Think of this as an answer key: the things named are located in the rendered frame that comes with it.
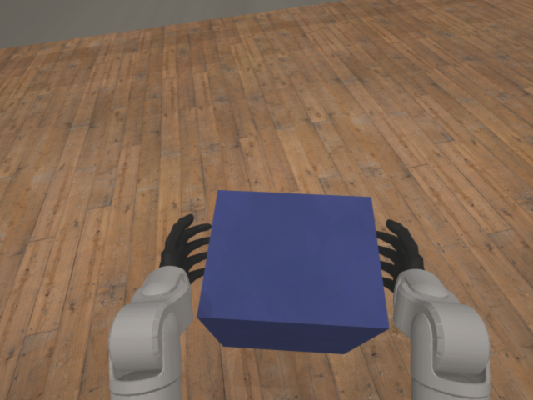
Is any left robot hand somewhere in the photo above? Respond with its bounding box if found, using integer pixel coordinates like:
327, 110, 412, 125
159, 214, 212, 285

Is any carton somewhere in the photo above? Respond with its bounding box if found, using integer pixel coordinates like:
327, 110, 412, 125
197, 190, 389, 354

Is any right robot hand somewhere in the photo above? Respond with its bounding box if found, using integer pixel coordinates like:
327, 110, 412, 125
376, 219, 425, 293

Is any right robot forearm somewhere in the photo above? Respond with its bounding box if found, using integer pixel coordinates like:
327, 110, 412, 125
393, 269, 491, 400

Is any left robot forearm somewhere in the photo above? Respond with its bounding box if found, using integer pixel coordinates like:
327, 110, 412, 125
108, 266, 193, 400

